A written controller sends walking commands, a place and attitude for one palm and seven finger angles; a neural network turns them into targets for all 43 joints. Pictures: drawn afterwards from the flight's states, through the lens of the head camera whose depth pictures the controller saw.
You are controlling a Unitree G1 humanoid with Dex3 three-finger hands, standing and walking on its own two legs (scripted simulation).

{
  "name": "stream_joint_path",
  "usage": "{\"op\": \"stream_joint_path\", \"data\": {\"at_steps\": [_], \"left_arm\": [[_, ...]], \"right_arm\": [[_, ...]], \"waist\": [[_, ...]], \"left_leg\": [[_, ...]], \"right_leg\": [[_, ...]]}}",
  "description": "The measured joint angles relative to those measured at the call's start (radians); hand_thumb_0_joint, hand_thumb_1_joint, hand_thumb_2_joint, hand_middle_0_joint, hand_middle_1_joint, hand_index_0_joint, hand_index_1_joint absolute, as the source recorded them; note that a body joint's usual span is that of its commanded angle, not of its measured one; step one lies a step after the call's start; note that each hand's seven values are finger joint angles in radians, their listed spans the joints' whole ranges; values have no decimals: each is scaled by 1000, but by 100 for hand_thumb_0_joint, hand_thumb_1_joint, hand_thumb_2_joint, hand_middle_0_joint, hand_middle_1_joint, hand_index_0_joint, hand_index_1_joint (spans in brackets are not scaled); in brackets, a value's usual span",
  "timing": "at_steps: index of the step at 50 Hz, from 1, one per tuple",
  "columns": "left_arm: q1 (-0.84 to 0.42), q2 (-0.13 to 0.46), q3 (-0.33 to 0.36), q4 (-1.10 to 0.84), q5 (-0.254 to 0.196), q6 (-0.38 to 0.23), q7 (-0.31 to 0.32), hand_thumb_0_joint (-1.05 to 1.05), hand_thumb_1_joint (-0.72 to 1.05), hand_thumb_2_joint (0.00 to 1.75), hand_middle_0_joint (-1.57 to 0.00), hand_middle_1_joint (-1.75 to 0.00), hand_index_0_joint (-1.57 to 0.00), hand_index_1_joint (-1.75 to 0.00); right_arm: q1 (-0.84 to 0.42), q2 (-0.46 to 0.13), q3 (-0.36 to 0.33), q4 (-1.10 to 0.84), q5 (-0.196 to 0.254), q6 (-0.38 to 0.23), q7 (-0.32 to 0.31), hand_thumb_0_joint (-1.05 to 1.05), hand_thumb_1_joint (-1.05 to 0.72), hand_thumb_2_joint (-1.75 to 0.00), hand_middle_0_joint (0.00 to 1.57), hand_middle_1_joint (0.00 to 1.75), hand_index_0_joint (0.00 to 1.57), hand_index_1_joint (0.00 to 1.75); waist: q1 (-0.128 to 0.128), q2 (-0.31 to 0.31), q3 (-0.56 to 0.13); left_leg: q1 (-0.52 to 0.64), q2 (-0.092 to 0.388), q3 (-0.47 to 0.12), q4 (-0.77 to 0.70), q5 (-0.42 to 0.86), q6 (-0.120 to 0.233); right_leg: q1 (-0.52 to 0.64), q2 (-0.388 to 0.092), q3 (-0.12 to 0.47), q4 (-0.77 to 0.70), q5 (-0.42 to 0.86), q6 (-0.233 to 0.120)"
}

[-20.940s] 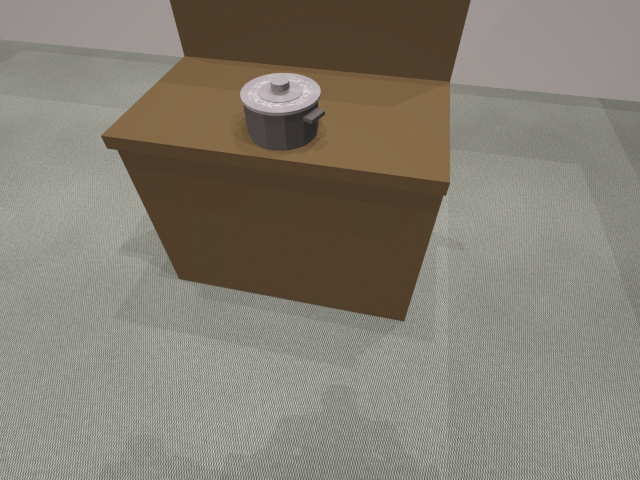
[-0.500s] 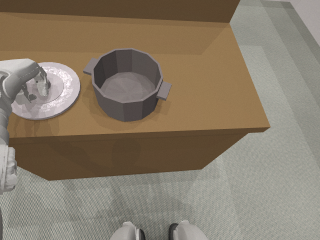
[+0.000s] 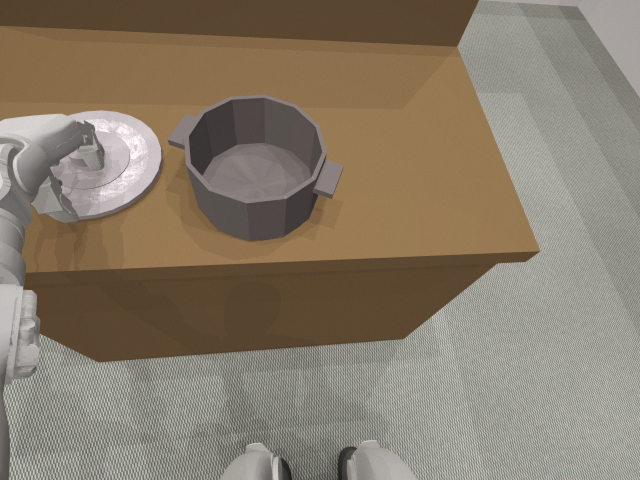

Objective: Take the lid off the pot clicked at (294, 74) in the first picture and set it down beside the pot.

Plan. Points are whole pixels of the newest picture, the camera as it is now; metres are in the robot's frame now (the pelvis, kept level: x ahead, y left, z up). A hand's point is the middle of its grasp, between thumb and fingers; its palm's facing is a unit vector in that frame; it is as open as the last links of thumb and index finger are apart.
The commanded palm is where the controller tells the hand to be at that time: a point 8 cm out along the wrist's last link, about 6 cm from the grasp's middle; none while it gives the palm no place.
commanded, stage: open the fingers wide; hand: left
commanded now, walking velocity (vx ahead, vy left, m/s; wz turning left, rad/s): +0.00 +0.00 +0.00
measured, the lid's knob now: (85, 150) +0.56 +0.31 -0.01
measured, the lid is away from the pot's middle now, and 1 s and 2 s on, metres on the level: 0.24 0.25 0.25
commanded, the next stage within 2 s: raise the empty hand in 0.12 s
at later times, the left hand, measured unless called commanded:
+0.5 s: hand (50, 170) +0.48 +0.31 +0.04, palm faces -0.44 -0.12 -0.89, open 10.8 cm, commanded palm +0.51 +0.29 +0.11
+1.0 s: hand (21, 137) +0.49 +0.31 +0.09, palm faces -0.41 -0.12 -0.90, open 11.0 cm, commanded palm +0.51 +0.30 +0.16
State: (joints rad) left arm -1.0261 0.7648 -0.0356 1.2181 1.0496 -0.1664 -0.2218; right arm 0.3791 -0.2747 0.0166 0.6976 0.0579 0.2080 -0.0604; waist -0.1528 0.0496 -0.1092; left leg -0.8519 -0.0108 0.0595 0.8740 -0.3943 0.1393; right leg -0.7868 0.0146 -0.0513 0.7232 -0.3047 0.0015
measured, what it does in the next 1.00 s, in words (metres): stands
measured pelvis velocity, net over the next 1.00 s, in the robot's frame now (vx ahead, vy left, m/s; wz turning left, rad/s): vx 0.03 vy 0.00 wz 0.02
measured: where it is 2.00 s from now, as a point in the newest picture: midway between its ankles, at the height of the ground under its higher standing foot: outside the picture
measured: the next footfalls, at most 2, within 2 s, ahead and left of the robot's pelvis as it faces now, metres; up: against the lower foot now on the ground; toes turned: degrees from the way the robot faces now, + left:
none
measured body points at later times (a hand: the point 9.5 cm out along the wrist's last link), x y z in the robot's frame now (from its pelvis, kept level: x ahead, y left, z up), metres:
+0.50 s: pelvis +0.01 +0.00 +0.01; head +0.12 +0.04 +0.44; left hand +0.50 +0.31 +0.09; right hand -0.02 -0.28 -0.10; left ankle +0.01 +0.02 -0.69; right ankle +0.02 -0.17 -0.69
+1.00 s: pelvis +0.03 +0.00 +0.02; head +0.12 +0.03 +0.46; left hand +0.50 +0.32 +0.15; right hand +0.03 -0.27 -0.09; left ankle +0.01 +0.02 -0.69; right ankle +0.02 -0.17 -0.69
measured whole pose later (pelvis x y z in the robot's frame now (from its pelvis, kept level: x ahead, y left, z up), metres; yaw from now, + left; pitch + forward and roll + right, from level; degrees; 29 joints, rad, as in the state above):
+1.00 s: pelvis +0.03 +0.00 +0.02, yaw +1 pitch +16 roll -5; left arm -0.99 0.75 -0.04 1.13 1.01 -0.14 -0.29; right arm 0.36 -0.27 0.00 0.70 0.07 0.19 -0.04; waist -0.12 0.05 -0.10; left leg -0.63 -0.04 0.06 0.69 -0.35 0.14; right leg -0.57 0.01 -0.03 0.55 -0.26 0.01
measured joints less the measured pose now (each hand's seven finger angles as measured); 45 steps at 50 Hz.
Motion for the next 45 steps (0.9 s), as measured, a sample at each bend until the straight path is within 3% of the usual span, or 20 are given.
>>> {"op": "stream_joint_path", "data": {"at_steps": [15,25,34,45], "left_arm": [[7,11,16,-11,5,0,2,1,3,57,-34,-91,-42,-98],[26,10,30,-34,-7,10,-4,1,2,57,-34,-90,-38,-93],[17,-4,2,-38,-28,20,-32,1,2,58,-34,-90,-34,-91],[40,-12,21,-88,-36,12,-45,1,2,58,-34,-90,-34,-91]], "right_arm": [[9,-5,-2,-4,0,0,-2,0,-91,-89,20,30,20,30],[10,4,-2,4,4,-6,-2,0,-91,-89,20,30,20,30],[9,2,-9,11,9,-8,7,1,-91,-89,20,30,20,30],[-7,3,-16,2,8,-16,12,1,-91,-89,20,30,20,30]], "waist": [[-5,-2,1],[-5,-4,2],[11,3,0],[25,3,3]], "left_leg": [[-2,2,0,0,-2,-2],[55,-1,1,-47,8,-3],[116,-10,3,-95,16,-1],[195,-20,5,-163,34,-2]], "right_leg": [[-2,4,3,-3,1,1],[56,5,8,-54,14,1],[115,-1,15,-97,21,-1],[188,-6,25,-156,38,0]]}}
